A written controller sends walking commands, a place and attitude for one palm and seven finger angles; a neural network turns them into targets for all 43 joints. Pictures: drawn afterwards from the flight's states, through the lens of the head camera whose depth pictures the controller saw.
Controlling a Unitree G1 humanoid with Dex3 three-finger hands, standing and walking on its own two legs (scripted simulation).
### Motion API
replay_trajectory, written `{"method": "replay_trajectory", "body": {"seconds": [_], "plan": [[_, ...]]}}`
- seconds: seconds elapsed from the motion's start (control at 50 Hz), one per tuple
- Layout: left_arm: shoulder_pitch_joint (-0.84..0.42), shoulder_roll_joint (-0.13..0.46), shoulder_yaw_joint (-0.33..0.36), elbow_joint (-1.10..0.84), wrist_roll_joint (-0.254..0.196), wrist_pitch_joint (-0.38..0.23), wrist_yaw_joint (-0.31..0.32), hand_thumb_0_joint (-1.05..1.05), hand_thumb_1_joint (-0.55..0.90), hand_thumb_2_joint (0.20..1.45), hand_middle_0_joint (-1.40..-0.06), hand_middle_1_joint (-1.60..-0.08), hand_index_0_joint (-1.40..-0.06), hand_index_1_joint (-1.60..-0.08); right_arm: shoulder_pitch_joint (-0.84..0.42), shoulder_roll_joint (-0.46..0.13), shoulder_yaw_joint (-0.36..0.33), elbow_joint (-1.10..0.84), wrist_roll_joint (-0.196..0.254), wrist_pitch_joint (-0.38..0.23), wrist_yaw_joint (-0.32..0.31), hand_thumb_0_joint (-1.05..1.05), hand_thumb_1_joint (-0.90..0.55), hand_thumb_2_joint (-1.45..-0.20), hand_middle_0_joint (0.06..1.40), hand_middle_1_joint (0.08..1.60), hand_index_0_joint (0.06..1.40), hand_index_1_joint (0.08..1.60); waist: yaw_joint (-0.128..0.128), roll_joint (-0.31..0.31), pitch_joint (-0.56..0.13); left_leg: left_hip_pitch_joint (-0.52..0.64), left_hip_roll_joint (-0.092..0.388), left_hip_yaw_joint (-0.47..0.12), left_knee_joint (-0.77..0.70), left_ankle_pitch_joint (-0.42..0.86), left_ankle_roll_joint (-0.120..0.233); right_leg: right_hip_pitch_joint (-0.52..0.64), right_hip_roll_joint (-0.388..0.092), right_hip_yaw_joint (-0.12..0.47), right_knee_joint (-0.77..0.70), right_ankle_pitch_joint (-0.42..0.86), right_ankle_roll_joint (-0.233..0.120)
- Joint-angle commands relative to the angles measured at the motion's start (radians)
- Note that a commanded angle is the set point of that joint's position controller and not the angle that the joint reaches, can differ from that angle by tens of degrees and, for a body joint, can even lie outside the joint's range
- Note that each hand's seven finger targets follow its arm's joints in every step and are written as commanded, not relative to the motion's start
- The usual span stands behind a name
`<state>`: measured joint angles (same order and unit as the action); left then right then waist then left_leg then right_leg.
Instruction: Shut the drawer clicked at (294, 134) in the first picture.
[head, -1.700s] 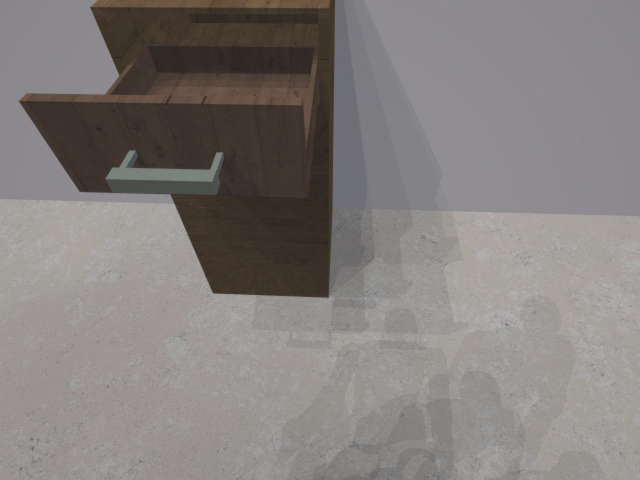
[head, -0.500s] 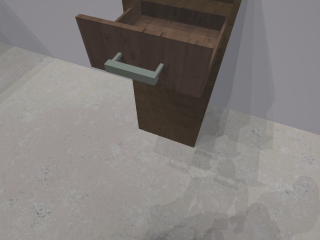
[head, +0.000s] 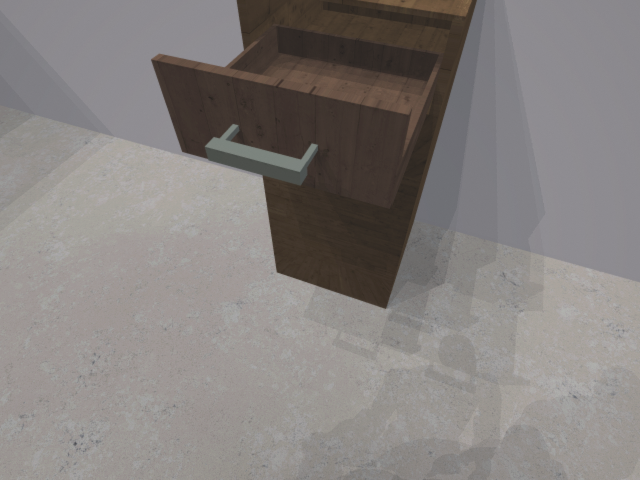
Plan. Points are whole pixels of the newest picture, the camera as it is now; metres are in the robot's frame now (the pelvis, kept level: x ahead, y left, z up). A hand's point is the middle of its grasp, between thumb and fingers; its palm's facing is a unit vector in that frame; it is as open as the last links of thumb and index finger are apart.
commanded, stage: look at it before walking up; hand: left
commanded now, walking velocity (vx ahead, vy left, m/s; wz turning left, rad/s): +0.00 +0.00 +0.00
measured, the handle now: (263, 150) +0.53 +0.12 +0.11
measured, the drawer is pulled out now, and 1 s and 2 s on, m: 0.30 0.30 0.30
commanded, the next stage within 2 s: turn to face it in 0.24 s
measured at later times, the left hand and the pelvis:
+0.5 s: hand out of the picture +0.03 +0.19 -0.18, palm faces +0.03 -0.97 -0.22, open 7.4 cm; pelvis +0.00 +0.00 +0.00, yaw -2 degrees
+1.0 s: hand out of the picture +0.10 +0.21 -0.18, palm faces -0.13 -0.96 -0.23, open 7.4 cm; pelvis -0.02 +0.01 -0.01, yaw -11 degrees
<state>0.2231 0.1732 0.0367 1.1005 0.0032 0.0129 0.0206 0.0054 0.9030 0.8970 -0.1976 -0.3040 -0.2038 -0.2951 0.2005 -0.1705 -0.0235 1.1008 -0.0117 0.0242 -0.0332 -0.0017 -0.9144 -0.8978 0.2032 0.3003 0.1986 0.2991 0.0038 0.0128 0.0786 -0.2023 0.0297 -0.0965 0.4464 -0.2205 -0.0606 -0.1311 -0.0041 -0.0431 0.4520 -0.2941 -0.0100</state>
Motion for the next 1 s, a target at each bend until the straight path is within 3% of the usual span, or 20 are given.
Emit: {"method": "replay_trajectory", "body": {"seconds": [0.0, 0.08, 0.3, 0.48, 0.64, 0.68, 0.7, 0.74, 0.76, 0.78, 0.8, 0.82, 0.84, 0.86, 0.88, 0.9, 0.92, 0.94, 0.96, 0.98], "plan": [[0.04, 0.134, 0.026, -0.031, 0.001, -0.011, 0.009, 0.0, 0.9, 0.9, -0.2, -0.3, -0.2, -0.3, 0.056, -0.101, -0.019, -0.029, -0.003, -0.015, -0.007, 0.0, -0.9, -0.9, 0.2, 0.3, 0.2, 0.3, -0.009, 0.013, -0.029, 0.016, 0.055, 0.002, -0.052, 0.179, 0.05, -0.022, -0.097, 0.065, -0.114, 0.15, -0.023], [0.052, 0.127, 0.028, -0.029, 0.001, -0.013, 0.01, 0.0, 0.9, 0.9, -0.2, -0.3, -0.2, -0.3, 0.072, -0.092, -0.018, -0.024, -0.001, -0.018, -0.01, 0.0, -0.9, -0.9, 0.2, 0.3, 0.2, 0.3, -0.004, -0.013, -0.033, 0.021, 0.056, 0.01, -0.052, 0.196, 0.05, -0.01, -0.095, 0.059, -0.112, 0.18, -0.025], [0.053, 0.119, 0.027, -0.024, 0.001, -0.008, 0.011, 0.0, 0.9, 0.9, -0.2, -0.3, -0.2, -0.3, 0.098, -0.086, -0.018, -0.014, -0.003, -0.019, -0.013, 0.0, -0.9, -0.9, 0.2, 0.3, 0.2, 0.3, -0.006, 0.008, -0.013, 0.009, 0.058, 0.007, -0.058, 0.191, 0.052, -0.018, -0.092, 0.055, -0.105, 0.17, -0.024], [0.03, 0.153, 0.066, -0.073, 0.01, 0.01, -0.001, 0.0, 0.9, 0.9, -0.2, -0.3, -0.2, -0.3, 0.086, -0.113, -0.046, -0.052, -0.005, -0.006, -0.022, 0.0, -0.9, -0.9, 0.2, 0.3, 0.2, 0.3, -0.013, -0.021, -0.033, -0.011, 0.084, 0.06, 0.027, 0.122, 0.057, -0.079, -0.088, 0.136, -0.035, 0.231, -0.046], [0.007, 0.154, 0.078, -0.138, 0.018, 0.026, -0.019, 0.0, 0.9, 0.9, -0.2, -0.3, -0.2, -0.3, 0.033, -0.177, -0.07, -0.123, -0.011, -0.008, -0.027, 0.0, -0.9, -0.9, 0.2, 0.3, 0.2, 0.3, -0.005, 0.082, -0.051, -0.059, 0.168, -0.006, -0.022, 0.005, 0.105, -0.149, -0.022, 0.154, 0.082, 0.147, -0.032], [0.016, 0.159, 0.08, -0.147, 0.02, 0.023, -0.02, 0.0, 0.9, 0.9, -0.2, -0.3, -0.2, -0.3, 0.015, -0.174, -0.073, -0.139, -0.01, -0.009, -0.026, 0.0, -0.9, -0.9, 0.2, 0.3, 0.2, 0.3, 0.003, 0.044, -0.086, -0.063, 0.166, 0.015, 0.006, 0.004, 0.104, -0.121, -0.023, 0.168, 0.087, 0.175, -0.035], [0.017, 0.174, 0.08, -0.154, 0.022, 0.023, -0.021, 0.0, 0.9, 0.9, -0.2, -0.3, -0.2, -0.3, 0.005, -0.177, -0.074, -0.151, -0.01, -0.008, -0.025, 0.0, -0.9, -0.9, 0.2, 0.3, 0.2, 0.3, 0.006, 0.014, -0.093, -0.085, 0.143, 0.036, 0.038, -0.024, 0.092, -0.116, -0.045, 0.206, 0.057, 0.179, -0.043], [0.016, 0.226, 0.088, -0.158, 0.027, 0.021, -0.019, 0.0, 0.9, 0.9, -0.2, -0.3, -0.2, -0.3, -0.019, -0.136, -0.067, -0.171, -0.006, -0.005, -0.021, 0.0, -0.9, -0.9, 0.2, 0.3, 0.2, 0.3, 0.011, -0.14, -0.084, -0.13, 0.038, 0.131, 0.188, -0.105, 0.044, -0.104, -0.157, 0.364, -0.07, 0.216, -0.094], [0.018, 0.248, 0.09, -0.156, 0.026, 0.022, -0.015, 0.0, 0.9, 0.9, -0.2, -0.3, -0.2, -0.3, -0.029, -0.117, -0.06, -0.174, -0.003, -0.003, -0.017, 0.0, -0.9, -0.9, 0.2, 0.3, 0.2, 0.3, 0.018, -0.216, -0.073, -0.153, -0.012, 0.146, 0.29, -0.191, 0.029, -0.097, -0.218, 0.428, -0.127, 0.274, -0.144], [0.017, 0.241, 0.091, -0.158, 0.027, 0.023, -0.01, 0.0, 0.9, 0.9, -0.2, -0.3, -0.2, -0.3, -0.04, -0.107, -0.059, -0.178, -0.002, -0.003, -0.016, 0.0, -0.9, -0.9, 0.2, 0.3, 0.2, 0.3, 0.024, -0.218, -0.07, -0.172, -0.012, 0.121, 0.366, -0.269, 0.032, -0.082, -0.238, 0.445, -0.135, 0.343, -0.185], [-0.02, 0.24, 0.09, -0.162, 0.029, 0.025, -0.007, 0.0, 0.9, 0.9, -0.2, -0.3, -0.2, -0.3, -0.022, -0.113, -0.057, -0.17, 0.002, -0.008, -0.019, 0.0, -0.9, -0.9, 0.2, 0.3, 0.2, 0.3, 0.002, -0.202, -0.071, -0.175, -0.001, 0.101, 0.347, -0.292, 0.032, -0.052, -0.236, 0.427, -0.089, 0.479, -0.203], [-0.051, 0.229, 0.088, -0.172, 0.028, 0.025, -0.005, 0.0, 0.9, 0.9, -0.2, -0.3, -0.2, -0.3, 0.012, -0.111, -0.054, -0.162, 0.008, -0.013, -0.021, 0.0, -0.9, -0.9, 0.2, 0.3, 0.2, 0.3, -0.022, -0.189, -0.09, -0.139, 0.014, 0.088, 0.236, -0.272, 0.033, -0.027, -0.223, 0.396, -0.032, 0.588, -0.192], [-0.072, 0.221, 0.084, -0.176, 0.02, 0.024, -0.003, 0.0, 0.9, 0.9, -0.2, -0.3, -0.2, -0.3, 0.046, -0.117, -0.049, -0.146, 0.011, -0.019, -0.022, 0.0, -0.9, -0.9, 0.2, 0.3, 0.2, 0.3, -0.043, -0.154, -0.116, -0.052, 0.026, 0.088, 0.069, -0.143, 0.034, -0.032, -0.189, 0.359, 0.035, 0.628, -0.153], [-0.072, 0.199, 0.078, -0.186, 0.01, 0.025, -0.005, 0.0, 0.9, 0.9, -0.2, -0.3, -0.2, -0.3, 0.075, -0.146, -0.051, -0.135, 0.005, -0.029, -0.025, 0.0, -0.9, -0.9, 0.2, 0.3, 0.2, 0.3, -0.048, -0.055, -0.144, 0.096, 0.084, 0.053, -0.06, 0.103, 0.059, -0.124, -0.109, 0.274, 0.106, 0.537, -0.083], [-0.039, 0.144, 0.069, -0.2, 0.003, 0.026, -0.01, 0.0, 0.9, 0.9, -0.2, -0.3, -0.2, -0.3, 0.076, -0.22, -0.063, -0.139, -0.01, -0.032, -0.029, 0.0, -0.9, -0.9, 0.2, 0.3, 0.2, 0.3, -0.031, 0.191, -0.161, 0.181, 0.277, -0.143, -0.097, 0.305, 0.137, -0.254, 0.013, 0.148, 0.238, 0.167, -0.007], [-0.055, 0.146, 0.065, -0.215, 0.004, 0.03, -0.011, 0.0, 0.9, 0.9, -0.2, -0.3, -0.2, -0.3, 0.077, -0.255, -0.068, -0.16, -0.02, -0.025, -0.029, 0.0, -0.9, -0.9, 0.2, 0.3, 0.2, 0.3, -0.048, 0.244, -0.109, 0.088, 0.419, -0.253, -0.163, 0.356, 0.26, -0.307, 0.057, 0.091, 0.447, -0.265, 0.02], [-0.091, 0.16, 0.072, -0.212, 0.013, 0.044, -0.014, 0.0, 0.9, 0.9, -0.2, -0.3, -0.2, -0.3, 0.067, -0.251, -0.066, -0.158, -0.026, -0.023, -0.028, 0.0, -0.9, -0.9, 0.2, 0.3, 0.2, 0.3, -0.052, 0.171, -0.072, 0.004, 0.416, -0.24, -0.184, 0.255, 0.286, -0.311, 0.039, 0.132, 0.611, -0.297, 0.015], [-0.091, 0.151, 0.077, -0.211, 0.015, 0.046, -0.021, 0.0, 0.9, 0.9, -0.2, -0.3, -0.2, -0.3, 0.021, -0.239, -0.063, -0.174, -0.029, -0.022, -0.028, 0.0, -0.9, -0.9, 0.2, 0.3, 0.2, 0.3, -0.022, 0.174, -0.023, -0.034, 0.37, -0.178, -0.181, 0.224, 0.272, -0.341, 0.019, 0.126, 0.661, -0.261, 0.015], [-0.085, 0.139, 0.076, -0.21, 0.015, 0.046, -0.027, 0.0, 0.9, 0.9, -0.2, -0.3, -0.2, -0.3, -0.021, -0.221, -0.059, -0.186, -0.032, -0.022, -0.026, 0.0, -0.9, -0.9, 0.2, 0.3, 0.2, 0.3, -0.005, 0.181, 0.0, -0.038, 0.328, -0.101, -0.164, 0.254, 0.249, -0.346, 0.004, 0.109, 0.635, -0.231, 0.018], [-0.074, 0.129, 0.07, -0.208, 0.015, 0.044, -0.032, 0.0, 0.9, 0.9, -0.2, -0.3, -0.2, -0.3, -0.033, -0.211, -0.054, -0.189, -0.032, -0.022, -0.027, 0.0, -0.9, -0.9, 0.2, 0.3, 0.2, 0.3, 0.001, 0.196, -0.027, -0.007, 0.302, -0.05, -0.136, 0.312, 0.233, -0.321, -0.003, 0.086, 0.572, -0.228, 0.018]]}}
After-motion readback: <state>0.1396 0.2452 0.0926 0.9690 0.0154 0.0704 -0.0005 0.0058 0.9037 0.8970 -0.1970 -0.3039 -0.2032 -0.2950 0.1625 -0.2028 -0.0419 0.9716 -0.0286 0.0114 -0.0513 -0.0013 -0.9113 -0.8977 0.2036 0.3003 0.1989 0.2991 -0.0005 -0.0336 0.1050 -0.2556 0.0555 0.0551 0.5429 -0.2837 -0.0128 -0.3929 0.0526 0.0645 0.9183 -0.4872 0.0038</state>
